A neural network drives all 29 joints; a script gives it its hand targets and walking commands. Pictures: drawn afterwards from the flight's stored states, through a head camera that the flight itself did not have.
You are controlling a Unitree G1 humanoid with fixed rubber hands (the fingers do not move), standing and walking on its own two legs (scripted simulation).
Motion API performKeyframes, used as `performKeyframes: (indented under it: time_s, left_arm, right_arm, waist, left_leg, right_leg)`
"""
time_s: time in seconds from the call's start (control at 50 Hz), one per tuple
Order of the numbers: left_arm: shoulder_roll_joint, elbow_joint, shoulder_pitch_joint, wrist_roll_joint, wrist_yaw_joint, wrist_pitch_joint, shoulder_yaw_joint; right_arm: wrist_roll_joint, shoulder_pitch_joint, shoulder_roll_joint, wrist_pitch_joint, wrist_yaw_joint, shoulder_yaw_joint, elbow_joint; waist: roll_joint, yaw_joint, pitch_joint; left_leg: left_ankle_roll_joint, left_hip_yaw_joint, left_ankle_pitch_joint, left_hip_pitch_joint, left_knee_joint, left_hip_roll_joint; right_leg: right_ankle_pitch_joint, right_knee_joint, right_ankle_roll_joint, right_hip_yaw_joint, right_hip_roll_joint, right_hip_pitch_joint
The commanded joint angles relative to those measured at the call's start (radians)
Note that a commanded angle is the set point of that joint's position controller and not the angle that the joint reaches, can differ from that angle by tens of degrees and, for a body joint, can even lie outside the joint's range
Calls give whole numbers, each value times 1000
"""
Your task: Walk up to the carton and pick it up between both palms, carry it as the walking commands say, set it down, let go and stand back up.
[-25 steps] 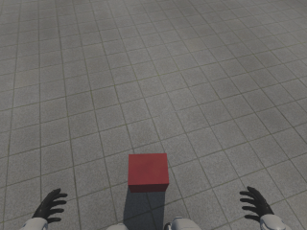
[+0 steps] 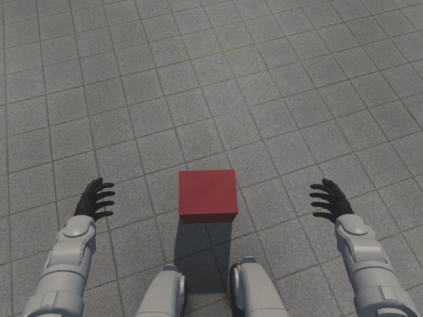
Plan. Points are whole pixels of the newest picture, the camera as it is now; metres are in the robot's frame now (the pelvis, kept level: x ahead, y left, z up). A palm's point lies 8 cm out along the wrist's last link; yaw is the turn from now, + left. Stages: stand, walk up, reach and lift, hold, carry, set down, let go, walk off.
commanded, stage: reach and lift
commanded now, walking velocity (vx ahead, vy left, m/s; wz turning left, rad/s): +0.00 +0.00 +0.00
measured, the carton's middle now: (207, 198) +0.46 +0.00 -0.60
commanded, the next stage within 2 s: none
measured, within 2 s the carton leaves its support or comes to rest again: neither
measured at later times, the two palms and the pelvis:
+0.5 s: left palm (121, 168) +0.42 +0.21 -0.13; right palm (298, 159) +0.44 -0.21 -0.14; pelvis -0.02 -0.01 -0.05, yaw +1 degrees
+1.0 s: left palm (133, 167) +0.45 +0.20 -0.20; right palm (281, 157) +0.47 -0.20 -0.21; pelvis -0.02 +0.00 -0.09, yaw +2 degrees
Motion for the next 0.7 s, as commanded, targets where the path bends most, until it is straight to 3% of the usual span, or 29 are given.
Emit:
performKeyframes:
  time_s: [0.0, 0.28, 0.48, 0.6, 0.68]
  left_arm:
    - [133, -77, -233, 0, 1, -6, 39]
    - [112, 46, -614, -1, 8, -35, 97]
    - [75, 88, -759, 3, 23, -116, 142]
    - [34, 83, -738, 29, 33, -153, 162]
    - [29, 27, -732, 47, 38, -166, 185]
  right_arm:
    - [3, -238, -123, -2, -11, -41, -63]
    - [8, -631, -117, -33, -28, -88, 64]
    - [-8, -839, -61, -101, -50, -115, 105]
    - [-67, -817, -31, -134, -62, -173, 125]
    - [-82, -815, -17, -147, -53, -188, 74]
  waist:
    - [-21, 13, -489]
    - [-21, 24, -746]
    - [-59, 55, -998]
    - [-59, 23, -1108]
    - [-48, 30, -1136]
  left_leg:
    - [-16, 54, 55, 26, -126, -30]
    - [-27, 70, 38, -194, -32, -49]
    - [-33, 71, 223, -358, 33, -64]
    - [-48, 77, 355, -413, 57, -77]
    - [-50, 78, 416, -422, 62, -78]
  right_leg:
    - [67, -76, 13, -48, 38, 327]
    - [80, 11, 14, -52, 47, 230]
    - [346, 97, 15, -18, 61, 255]
    - [553, 140, 11, -7, 66, 286]
    - [610, 151, 13, -6, 63, 266]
